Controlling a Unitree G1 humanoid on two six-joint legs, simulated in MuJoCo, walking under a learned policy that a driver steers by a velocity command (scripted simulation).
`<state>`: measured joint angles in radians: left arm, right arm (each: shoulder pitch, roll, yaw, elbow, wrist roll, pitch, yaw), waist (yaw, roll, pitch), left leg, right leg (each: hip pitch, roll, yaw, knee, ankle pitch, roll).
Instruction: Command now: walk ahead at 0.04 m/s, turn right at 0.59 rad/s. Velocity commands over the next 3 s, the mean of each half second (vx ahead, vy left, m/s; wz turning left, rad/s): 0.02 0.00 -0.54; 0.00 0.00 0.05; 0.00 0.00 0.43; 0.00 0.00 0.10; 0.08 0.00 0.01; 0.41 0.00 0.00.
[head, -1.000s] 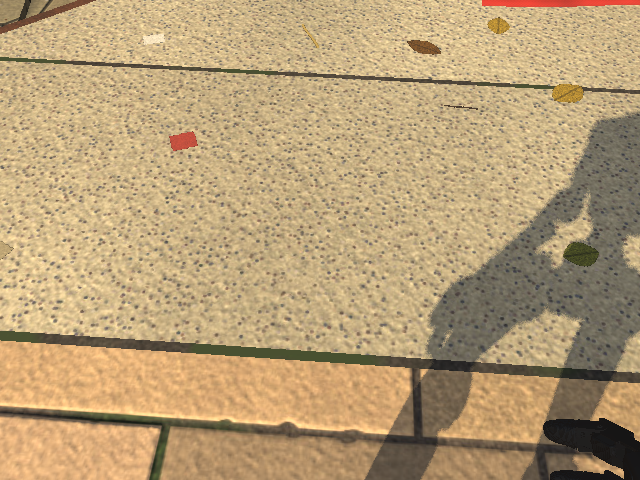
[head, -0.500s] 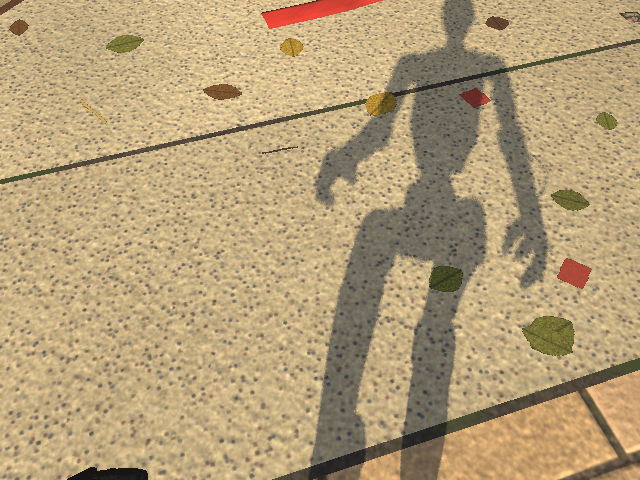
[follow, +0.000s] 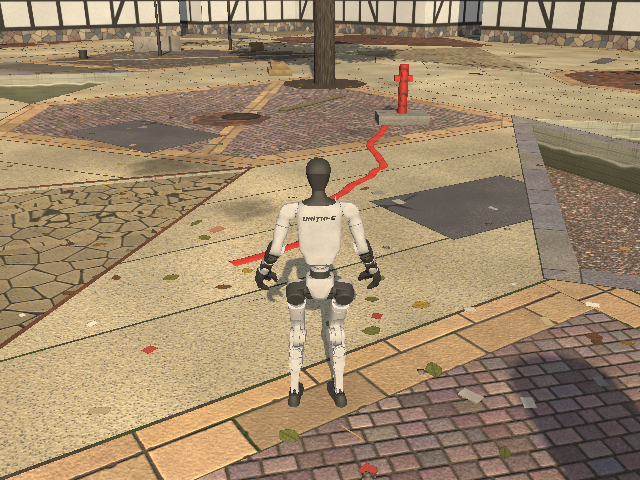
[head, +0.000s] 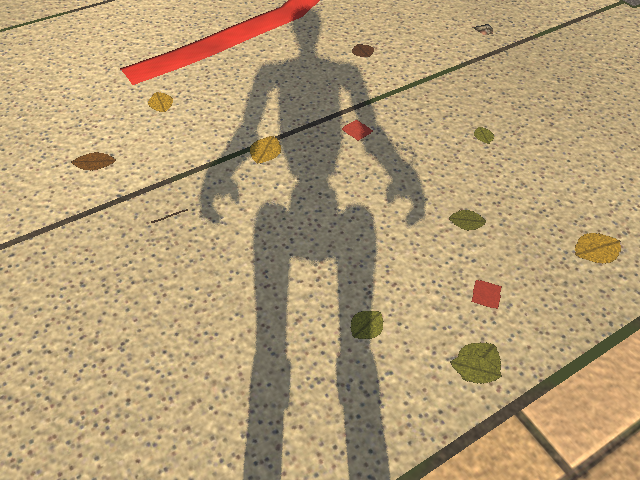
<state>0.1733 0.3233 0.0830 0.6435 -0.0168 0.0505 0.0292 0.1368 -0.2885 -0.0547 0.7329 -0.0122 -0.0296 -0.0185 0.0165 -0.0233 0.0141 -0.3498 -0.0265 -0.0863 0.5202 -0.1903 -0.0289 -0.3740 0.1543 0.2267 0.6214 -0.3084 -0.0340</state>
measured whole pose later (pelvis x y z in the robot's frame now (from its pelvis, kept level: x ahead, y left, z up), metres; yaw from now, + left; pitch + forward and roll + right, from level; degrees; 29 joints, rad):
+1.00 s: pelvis +0.00 -0.03 +0.00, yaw -11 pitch +0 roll -2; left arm 0.16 0.28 0.08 0.75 0.01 0.03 0.04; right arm 0.18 -0.31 -0.06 0.76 0.01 0.02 -0.02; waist -0.01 0.02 0.05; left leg -0.32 0.01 -0.11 0.63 -0.30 -0.03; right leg -0.26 0.03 -0.08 0.55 -0.29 -0.04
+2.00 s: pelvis +0.02 +0.02 +0.01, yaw +5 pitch -1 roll +0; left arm 0.16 0.25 0.04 0.89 0.01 -0.02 0.02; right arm 0.18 -0.26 -0.03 0.81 -0.01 0.02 -0.01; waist 0.00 0.00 0.04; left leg -0.20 -0.05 -0.06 0.50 -0.27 0.03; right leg -0.18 -0.02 0.02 0.49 -0.29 0.02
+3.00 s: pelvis +0.26 +0.05 -0.02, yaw +4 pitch +1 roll +0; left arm 0.47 0.25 0.03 1.07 0.00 -0.06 0.01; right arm -0.05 -0.26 -0.04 0.76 0.02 -0.09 0.03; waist 0.07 -0.01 0.05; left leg -0.50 -0.02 0.05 0.59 -0.11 0.07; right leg 0.05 -0.02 0.05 0.66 -0.47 -0.01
